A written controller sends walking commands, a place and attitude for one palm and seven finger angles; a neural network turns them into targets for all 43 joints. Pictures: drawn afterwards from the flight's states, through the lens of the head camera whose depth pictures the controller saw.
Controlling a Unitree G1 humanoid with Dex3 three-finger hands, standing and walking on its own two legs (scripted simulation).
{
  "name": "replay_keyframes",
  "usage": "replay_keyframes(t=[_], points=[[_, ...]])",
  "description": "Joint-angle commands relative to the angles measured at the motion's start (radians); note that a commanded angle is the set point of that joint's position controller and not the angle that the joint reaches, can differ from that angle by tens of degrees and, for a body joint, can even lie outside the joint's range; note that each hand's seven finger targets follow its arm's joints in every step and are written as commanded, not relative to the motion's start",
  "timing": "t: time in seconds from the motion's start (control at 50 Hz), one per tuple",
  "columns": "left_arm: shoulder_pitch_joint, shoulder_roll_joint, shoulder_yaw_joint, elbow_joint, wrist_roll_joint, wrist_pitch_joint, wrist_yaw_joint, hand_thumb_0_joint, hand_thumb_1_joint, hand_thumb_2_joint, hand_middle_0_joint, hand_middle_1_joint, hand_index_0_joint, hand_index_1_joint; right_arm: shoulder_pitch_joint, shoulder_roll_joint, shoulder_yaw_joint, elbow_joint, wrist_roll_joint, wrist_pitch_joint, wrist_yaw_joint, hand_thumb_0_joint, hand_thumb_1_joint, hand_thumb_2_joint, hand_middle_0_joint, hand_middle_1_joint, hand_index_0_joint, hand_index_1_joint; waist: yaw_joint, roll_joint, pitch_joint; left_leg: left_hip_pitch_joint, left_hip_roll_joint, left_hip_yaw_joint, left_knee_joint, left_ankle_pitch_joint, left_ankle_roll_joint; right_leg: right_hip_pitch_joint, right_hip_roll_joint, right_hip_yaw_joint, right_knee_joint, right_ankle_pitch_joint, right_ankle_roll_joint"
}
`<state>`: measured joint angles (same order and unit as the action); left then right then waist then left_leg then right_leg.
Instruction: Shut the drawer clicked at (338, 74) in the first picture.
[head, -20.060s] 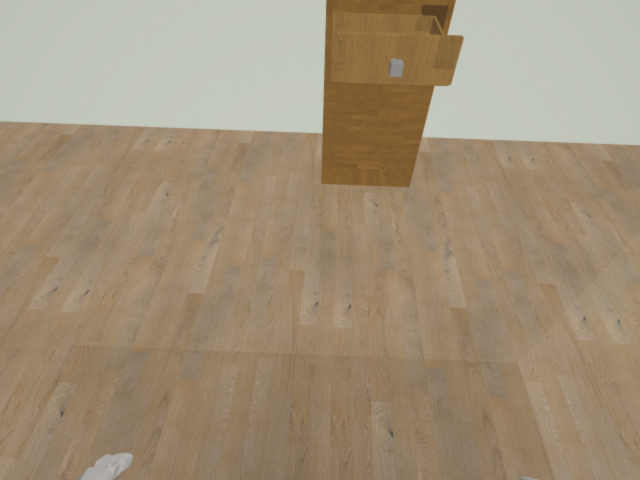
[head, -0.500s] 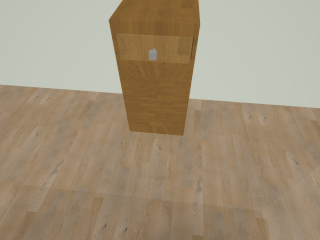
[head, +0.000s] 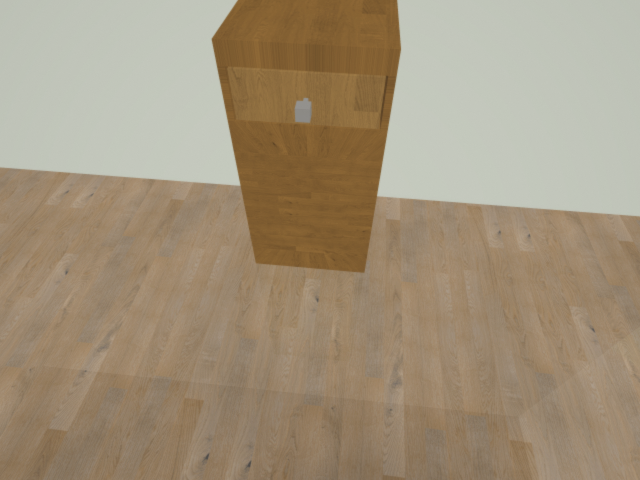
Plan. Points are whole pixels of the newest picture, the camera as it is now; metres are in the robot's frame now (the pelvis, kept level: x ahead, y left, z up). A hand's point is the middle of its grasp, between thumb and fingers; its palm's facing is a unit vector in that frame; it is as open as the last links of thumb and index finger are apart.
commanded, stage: look to check the result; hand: left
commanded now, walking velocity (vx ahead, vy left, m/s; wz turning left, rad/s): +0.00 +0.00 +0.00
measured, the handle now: (304, 107) +0.94 +0.09 -0.05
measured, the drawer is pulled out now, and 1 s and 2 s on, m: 0.00 0.00 0.00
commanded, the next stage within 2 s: stand and wait in 0.36 s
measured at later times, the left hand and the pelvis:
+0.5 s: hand out of the picture +0.10 +0.24 -0.16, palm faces -0.03 -0.94 -0.34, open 7.4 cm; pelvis +0.02 -0.01 +0.00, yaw +0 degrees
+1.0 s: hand out of the picture +0.11 +0.23 -0.16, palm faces -0.04 -0.94 -0.34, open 7.4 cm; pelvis +0.02 -0.02 +0.00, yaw -1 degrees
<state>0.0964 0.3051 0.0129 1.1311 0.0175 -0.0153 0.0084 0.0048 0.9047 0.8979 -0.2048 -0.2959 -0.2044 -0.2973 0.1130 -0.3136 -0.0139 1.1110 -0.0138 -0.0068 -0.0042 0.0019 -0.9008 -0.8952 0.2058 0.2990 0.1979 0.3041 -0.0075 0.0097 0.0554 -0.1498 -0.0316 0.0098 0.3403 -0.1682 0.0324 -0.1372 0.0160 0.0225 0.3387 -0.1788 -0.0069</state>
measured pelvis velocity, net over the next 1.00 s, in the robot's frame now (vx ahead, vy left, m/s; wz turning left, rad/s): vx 0.02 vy -0.02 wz -0.01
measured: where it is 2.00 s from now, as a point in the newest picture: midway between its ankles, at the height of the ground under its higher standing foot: outside the picture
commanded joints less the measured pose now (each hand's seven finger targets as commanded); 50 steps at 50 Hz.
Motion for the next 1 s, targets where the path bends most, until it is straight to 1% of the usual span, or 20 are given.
replay_keyframes(t=[0.0,0.02,0.06,0.14,0.2,0.24,0.32,0.34,0.36,0.44,0.5,0.52,0.56,0.6,0.62,0.64,0.74,0.8,0.9,0.98], points=[[-0.034,0.201,0.038,-0.056,-0.005,-0.018,0.008,0.000,0.900,0.900,-0.200,-0.300,-0.200,-0.300,-0.025,-0.192,-0.038,-0.053,-0.003,-0.021,-0.015,0.000,-0.900,-0.900,0.200,0.300,0.200,0.300,-0.003,-0.003,-0.086,0.063,0.152,-0.129,-0.059,0.136,0.002,-0.007,-0.125,0.092,-0.053,0.093,-0.037],[-0.030,0.204,0.039,-0.057,-0.005,-0.020,0.008,0.000,0.900,0.900,-0.200,-0.300,-0.200,-0.300,-0.024,-0.197,-0.038,-0.055,-0.002,-0.022,-0.014,0.000,-0.900,-0.900,0.200,0.300,0.200,0.300,-0.001,0.011,-0.098,0.071,0.152,-0.123,-0.053,0.157,0.002,0.002,-0.126,0.097,-0.052,0.112,-0.038],[-0.034,0.206,0.039,-0.056,-0.005,-0.020,0.009,0.000,0.900,0.900,-0.200,-0.300,-0.200,-0.300,-0.024,-0.194,-0.037,-0.052,-0.003,-0.023,-0.015,0.000,-0.900,-0.900,0.200,0.300,0.200,0.300,-0.002,0.001,-0.105,0.079,0.152,-0.122,-0.054,0.179,0.000,0.012,-0.130,0.090,-0.049,0.137,-0.037],[-0.040,0.209,0.038,-0.056,-0.006,-0.020,0.009,0.000,0.900,0.900,-0.200,-0.300,-0.200,-0.300,-0.029,-0.201,-0.036,-0.050,-0.002,-0.021,-0.015,0.000,-0.900,-0.900,0.200,0.300,0.200,0.300,-0.004,-0.012,-0.090,0.079,0.154,-0.121,-0.059,0.171,-0.001,0.008,-0.129,0.091,-0.056,0.133,-0.036],[-0.035,0.213,0.038,-0.056,-0.007,-0.021,0.010,0.000,0.900,0.900,-0.200,-0.300,-0.200,-0.300,-0.029,-0.205,-0.036,-0.049,-0.002,-0.022,-0.015,0.000,-0.900,-0.900,0.200,0.300,0.200,0.300,-0.004,-0.003,-0.113,0.096,0.152,-0.118,-0.055,0.189,-0.002,0.023,-0.132,0.095,-0.056,0.156,-0.037],[-0.038,0.216,0.037,-0.056,-0.007,-0.022,0.011,0.000,0.900,0.900,-0.200,-0.300,-0.200,-0.300,-0.029,-0.204,-0.036,-0.048,-0.002,-0.021,-0.016,0.000,-0.900,-0.900,0.200,0.300,0.200,0.300,-0.005,-0.011,-0.109,0.100,0.154,-0.115,-0.052,0.211,-0.002,0.025,-0.133,0.093,-0.054,0.183,-0.039],[-0.033,0.218,0.038,-0.058,-0.006,-0.022,0.011,0.000,0.900,0.900,-0.200,-0.300,-0.200,-0.300,-0.032,-0.208,-0.036,-0.050,0.000,-0.021,-0.016,0.000,-0.900,-0.900,0.200,0.300,0.200,0.300,-0.002,-0.005,-0.111,0.104,0.153,-0.114,-0.054,0.209,-0.003,0.029,-0.133,0.095,-0.059,0.178,-0.038],[-0.037,0.218,0.038,-0.056,-0.007,-0.022,0.011,0.000,0.900,0.900,-0.200,-0.300,-0.200,-0.300,-0.035,-0.205,-0.035,-0.047,-0.001,-0.021,-0.016,0.000,-0.900,-0.900,0.200,0.300,0.200,0.300,-0.003,-0.011,-0.099,0.103,0.154,-0.112,-0.056,0.206,-0.003,0.024,-0.134,0.093,-0.059,0.184,-0.038],[-0.038,0.218,0.038,-0.056,-0.007,-0.022,0.011,0.000,0.900,0.900,-0.200,-0.300,-0.200,-0.300,-0.032,-0.207,-0.036,-0.048,-0.002,-0.021,-0.017,0.000,-0.900,-0.900,0.200,0.300,0.200,0.300,-0.004,-0.002,-0.104,0.106,0.153,-0.111,-0.054,0.209,-0.004,0.029,-0.134,0.095,-0.060,0.188,-0.038],[-0.038,0.220,0.038,-0.058,-0.007,-0.023,0.012,0.000,0.900,0.900,-0.200,-0.300,-0.200,-0.300,-0.029,-0.207,-0.036,-0.048,-0.001,-0.022,-0.017,0.000,-0.900,-0.900,0.200,0.300,0.200,0.300,-0.005,-0.014,-0.112,0.114,0.155,-0.108,-0.054,0.227,-0.005,0.038,-0.135,0.092,-0.057,0.215,-0.039],[-0.042,0.219,0.038,-0.059,-0.007,-0.022,0.011,0.000,0.900,0.900,-0.200,-0.300,-0.200,-0.300,-0.033,-0.209,-0.034,-0.046,-0.001,-0.022,-0.018,0.000,-0.900,-0.900,0.200,0.300,0.200,0.300,-0.004,0.001,-0.089,0.102,0.155,-0.107,-0.062,0.217,-0.007,0.033,-0.133,0.094,-0.062,0.199,-0.038],[-0.034,0.222,0.039,-0.060,-0.007,-0.023,0.011,0.000,0.900,0.900,-0.200,-0.300,-0.200,-0.300,-0.034,-0.211,-0.036,-0.050,-0.001,-0.021,-0.017,0.000,-0.900,-0.900,0.200,0.300,0.200,0.300,-0.002,-0.013,-0.093,0.109,0.155,-0.106,-0.057,0.214,-0.006,0.029,-0.131,0.099,-0.065,0.201,-0.038],[-0.040,0.220,0.038,-0.058,-0.008,-0.022,0.010,0.000,0.900,0.900,-0.200,-0.300,-0.200,-0.300,-0.033,-0.210,-0.034,-0.047,-0.002,-0.021,-0.018,0.000,-0.900,-0.900,0.200,0.300,0.200,0.300,-0.004,-0.011,-0.088,0.108,0.156,-0.107,-0.063,0.198,-0.006,0.028,-0.132,0.099,-0.067,0.190,-0.038],[-0.041,0.222,0.039,-0.059,-0.008,-0.023,0.010,0.000,0.900,0.900,-0.200,-0.300,-0.200,-0.300,-0.029,-0.211,-0.034,-0.046,-0.002,-0.023,-0.018,0.000,-0.900,-0.900,0.200,0.300,0.200,0.300,-0.005,0.003,-0.108,0.114,0.156,-0.105,-0.061,0.217,-0.008,0.044,-0.133,0.100,-0.064,0.207,-0.039],[-0.036,0.224,0.040,-0.062,-0.007,-0.025,0.011,0.000,0.900,0.900,-0.200,-0.300,-0.200,-0.300,-0.032,-0.211,-0.035,-0.049,0.000,-0.023,-0.018,0.000,-0.900,-0.900,0.200,0.300,0.200,0.300,-0.002,-0.014,-0.107,0.118,0.155,-0.105,-0.056,0.224,-0.006,0.042,-0.132,0.101,-0.064,0.220,-0.039],[-0.038,0.222,0.040,-0.061,-0.007,-0.025,0.011,0.000,0.900,0.900,-0.200,-0.300,-0.200,-0.300,-0.029,-0.212,-0.036,-0.049,-0.001,-0.023,-0.018,0.000,-0.900,-0.900,0.200,0.300,0.200,0.300,-0.006,-0.010,-0.117,0.123,0.157,-0.103,-0.056,0.232,-0.007,0.049,-0.135,0.097,-0.062,0.229,-0.039],[-0.040,0.224,0.040,-0.062,-0.008,-0.025,0.011,0.000,0.900,0.900,-0.200,-0.300,-0.200,-0.300,-0.032,-0.211,-0.035,-0.047,-0.001,-0.020,-0.017,0.000,-0.900,-0.900,0.200,0.300,0.200,0.300,-0.005,-0.016,-0.084,0.109,0.154,-0.102,-0.062,0.191,-0.009,0.035,-0.135,0.103,-0.077,0.210,-0.039],[-0.043,0.223,0.038,-0.062,-0.009,-0.025,0.010,0.000,0.900,0.900,-0.200,-0.300,-0.200,-0.300,-0.031,-0.213,-0.035,-0.046,-0.002,-0.021,-0.017,0.000,-0.900,-0.900,0.200,0.300,0.200,0.300,-0.006,0.000,-0.088,0.109,0.154,-0.103,-0.065,0.189,-0.009,0.040,-0.134,0.107,-0.077,0.206,-0.040],[-0.040,0.226,0.038,-0.063,-0.009,-0.026,0.010,0.000,0.900,0.900,-0.200,-0.300,-0.200,-0.300,-0.030,-0.215,-0.034,-0.046,-0.001,-0.023,-0.018,0.000,-0.900,-0.900,0.200,0.300,0.200,0.300,-0.005,-0.004,-0.107,0.122,0.157,-0.100,-0.062,0.216,-0.010,0.050,-0.134,0.102,-0.070,0.228,-0.039],[-0.038,0.226,0.038,-0.062,-0.010,-0.026,0.010,0.000,0.900,0.900,-0.200,-0.300,-0.200,-0.300,-0.027,-0.216,-0.033,-0.044,-0.001,-0.022,-0.019,0.000,-0.900,-0.900,0.200,0.300,0.200,0.300,-0.005,-0.012,-0.104,0.123,0.159,-0.097,-0.065,0.206,-0.010,0.048,-0.133,0.104,-0.074,0.223,-0.039]])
